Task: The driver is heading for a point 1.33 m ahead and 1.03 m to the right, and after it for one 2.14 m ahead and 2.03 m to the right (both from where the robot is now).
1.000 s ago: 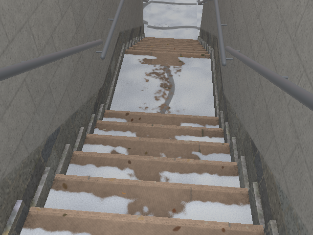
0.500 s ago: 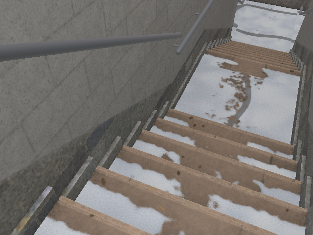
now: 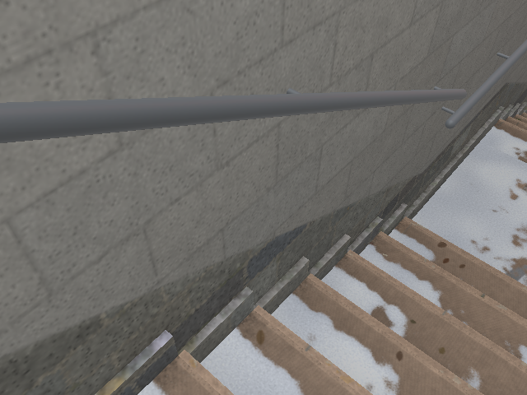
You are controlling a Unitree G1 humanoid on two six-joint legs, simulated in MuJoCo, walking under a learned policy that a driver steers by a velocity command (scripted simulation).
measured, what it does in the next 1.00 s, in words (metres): goes down, turning right: right foot 0.17 m lower, then left foot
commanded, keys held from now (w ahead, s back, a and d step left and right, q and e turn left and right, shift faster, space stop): w+e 0.02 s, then e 0.44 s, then w+e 0.54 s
